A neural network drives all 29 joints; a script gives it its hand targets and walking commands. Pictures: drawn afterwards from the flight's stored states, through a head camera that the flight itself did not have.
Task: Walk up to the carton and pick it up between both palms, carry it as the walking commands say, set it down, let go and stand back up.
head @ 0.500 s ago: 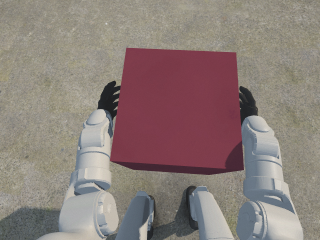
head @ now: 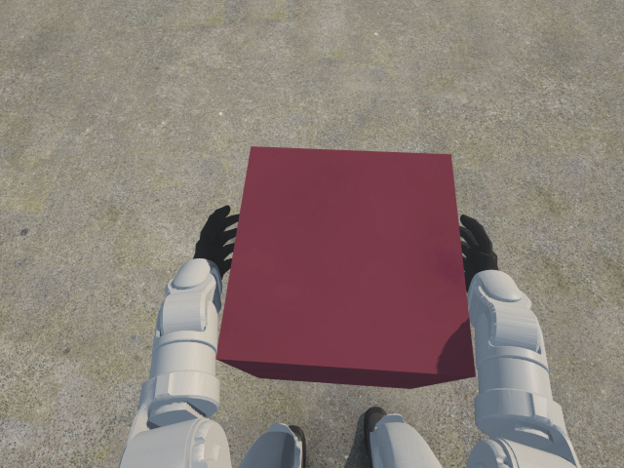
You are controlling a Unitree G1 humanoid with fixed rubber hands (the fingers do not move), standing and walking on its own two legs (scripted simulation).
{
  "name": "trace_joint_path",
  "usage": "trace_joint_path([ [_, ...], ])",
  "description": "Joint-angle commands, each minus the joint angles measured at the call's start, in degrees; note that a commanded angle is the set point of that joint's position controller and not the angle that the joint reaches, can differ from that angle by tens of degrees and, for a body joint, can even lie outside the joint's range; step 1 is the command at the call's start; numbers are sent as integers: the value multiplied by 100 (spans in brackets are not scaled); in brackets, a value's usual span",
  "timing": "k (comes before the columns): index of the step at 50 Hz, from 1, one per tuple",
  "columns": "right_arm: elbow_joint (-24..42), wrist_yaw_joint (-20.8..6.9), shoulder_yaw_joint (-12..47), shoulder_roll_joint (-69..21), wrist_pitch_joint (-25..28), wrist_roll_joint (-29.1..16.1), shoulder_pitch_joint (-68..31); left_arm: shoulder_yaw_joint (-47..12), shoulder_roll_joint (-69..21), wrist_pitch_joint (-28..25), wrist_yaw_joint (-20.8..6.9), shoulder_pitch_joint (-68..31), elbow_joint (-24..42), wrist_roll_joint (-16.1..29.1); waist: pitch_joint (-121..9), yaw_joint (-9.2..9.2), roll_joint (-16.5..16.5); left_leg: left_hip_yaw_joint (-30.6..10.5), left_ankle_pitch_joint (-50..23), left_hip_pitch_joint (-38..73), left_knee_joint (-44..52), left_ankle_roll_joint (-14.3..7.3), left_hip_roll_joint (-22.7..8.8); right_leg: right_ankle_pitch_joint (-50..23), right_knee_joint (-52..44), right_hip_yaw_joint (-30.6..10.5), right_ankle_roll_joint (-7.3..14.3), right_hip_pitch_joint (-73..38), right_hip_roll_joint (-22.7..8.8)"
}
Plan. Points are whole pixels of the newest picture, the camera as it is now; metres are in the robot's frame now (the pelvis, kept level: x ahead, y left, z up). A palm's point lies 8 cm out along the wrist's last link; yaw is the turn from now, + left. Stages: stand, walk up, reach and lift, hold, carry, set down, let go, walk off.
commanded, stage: reach and lift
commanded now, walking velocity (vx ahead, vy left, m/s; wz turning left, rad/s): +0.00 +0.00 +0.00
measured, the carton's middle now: (340, 283) +0.36 -0.02 -0.10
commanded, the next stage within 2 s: none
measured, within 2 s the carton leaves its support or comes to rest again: neither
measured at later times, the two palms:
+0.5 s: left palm (193, 264) +0.34 +0.16 +0.04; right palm (507, 278) +0.31 -0.20 +0.03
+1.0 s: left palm (170, 276) +0.31 +0.16 +0.08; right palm (524, 280) +0.30 -0.19 +0.08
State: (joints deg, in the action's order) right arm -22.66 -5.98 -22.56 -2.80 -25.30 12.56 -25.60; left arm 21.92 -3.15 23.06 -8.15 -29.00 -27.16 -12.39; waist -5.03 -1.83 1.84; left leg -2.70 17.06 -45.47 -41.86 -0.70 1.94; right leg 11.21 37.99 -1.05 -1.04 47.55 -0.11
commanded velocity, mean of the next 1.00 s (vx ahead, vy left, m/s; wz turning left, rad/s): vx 0.00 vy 0.00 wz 0.00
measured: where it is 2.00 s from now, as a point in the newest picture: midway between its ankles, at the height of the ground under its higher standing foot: outside the picture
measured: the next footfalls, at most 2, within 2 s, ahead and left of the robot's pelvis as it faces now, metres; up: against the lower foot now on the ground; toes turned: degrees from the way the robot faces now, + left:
none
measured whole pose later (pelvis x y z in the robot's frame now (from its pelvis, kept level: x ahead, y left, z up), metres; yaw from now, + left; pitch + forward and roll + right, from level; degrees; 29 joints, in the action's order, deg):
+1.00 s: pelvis +0.03 -0.01 +0.04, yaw +0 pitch -6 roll +0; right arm -6.7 -3.2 -13.7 -4.9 -41.3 10.8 -10.2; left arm 13.7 -3.3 38.0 -6.6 -11.8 -10.8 -10.4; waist 2.4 -1.7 0.4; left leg -3.3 12.3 -1.7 -19.9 -0.5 0.9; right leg 7.5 17.8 -0.9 -0.5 4.4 0.2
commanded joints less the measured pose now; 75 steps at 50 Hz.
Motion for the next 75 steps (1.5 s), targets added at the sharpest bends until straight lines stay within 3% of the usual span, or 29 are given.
trace_joint_path([
  [1, 478, -1301, 3543, -5266, 108, -939, -3091, -3249, -5438, 44, -1212, -2627, -20, 715, -3489, -80, -94, -206, -1691, 1463, 680, -38, 360, -1543, -209, -119, 109, -2958, 547],
  [25, 1116, -1028, 3864, -5103, -554, -1025, -2082, -3713, -5139, 558, -1036, -1616, 719, 849, -1948, -77, -143, -307, -1594, 3052, 1992, -28, 292, -1560, -1430, -221, 104, -4614, 500],
  [47, 2260, -735, 4353, -4858, -1549, -1285, -1504, -4057, -4610, 1537, -792, -1011, 2152, 1121, -655, 39, -161, -279, -1404, 3762, 2628, -48, 321, -1421, -2017, -241, 53, -5520, 492],
  [59, 2310, -694, 4276, -4536, -1496, -1238, -1541, -4116, -4507, 1600, -632, -1131, 2517, 1191, -694, 128, -68, -269, -1262, 3772, 2558, 27, 269, -1038, -1908, -225, 129, -5378, 524],
  [75, 2224, -730, 4359, -4608, -1492, -1276, -1584, -4071, -4495, 1630, -645, -1098, 2393, 1161, -740, 228, -124, -221, -1437, 3824, 2593, 23, 290, -1171, -1959, -216, 94, -5464, 543],
])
